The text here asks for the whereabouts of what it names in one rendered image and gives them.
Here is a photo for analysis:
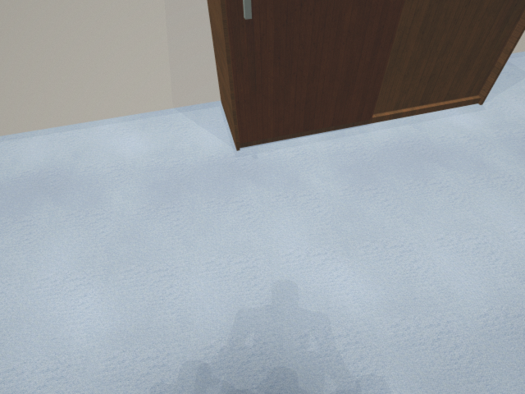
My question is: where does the wardrobe door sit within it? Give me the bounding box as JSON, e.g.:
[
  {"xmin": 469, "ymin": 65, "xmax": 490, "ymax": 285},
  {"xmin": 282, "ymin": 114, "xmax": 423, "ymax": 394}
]
[
  {"xmin": 225, "ymin": 0, "xmax": 405, "ymax": 144},
  {"xmin": 373, "ymin": 0, "xmax": 525, "ymax": 114}
]

